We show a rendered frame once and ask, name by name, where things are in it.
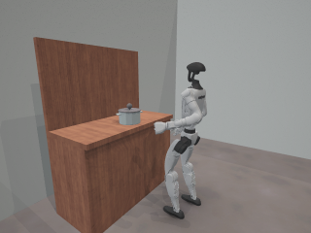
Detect pot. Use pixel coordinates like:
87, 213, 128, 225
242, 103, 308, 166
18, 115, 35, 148
116, 111, 143, 125

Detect robot left foot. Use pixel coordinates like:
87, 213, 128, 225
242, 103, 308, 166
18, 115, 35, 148
163, 206, 185, 219

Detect robot left upper arm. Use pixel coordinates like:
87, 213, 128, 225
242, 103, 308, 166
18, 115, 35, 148
181, 88, 203, 123

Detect left robot hand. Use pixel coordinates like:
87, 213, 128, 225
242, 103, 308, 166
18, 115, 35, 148
154, 121, 167, 135

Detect robot left forearm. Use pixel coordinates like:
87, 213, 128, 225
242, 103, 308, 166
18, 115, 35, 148
165, 113, 200, 130

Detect robot right upper arm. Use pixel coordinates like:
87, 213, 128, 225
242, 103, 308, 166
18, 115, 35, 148
202, 88, 207, 117

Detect robot right thigh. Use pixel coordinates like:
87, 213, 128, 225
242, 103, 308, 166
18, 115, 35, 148
181, 136, 200, 174

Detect table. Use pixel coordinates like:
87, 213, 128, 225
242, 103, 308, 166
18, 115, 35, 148
33, 37, 173, 233

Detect right robot hand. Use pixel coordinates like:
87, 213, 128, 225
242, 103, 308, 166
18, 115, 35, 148
170, 126, 185, 136

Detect lid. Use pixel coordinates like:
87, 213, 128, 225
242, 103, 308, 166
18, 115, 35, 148
118, 108, 141, 114

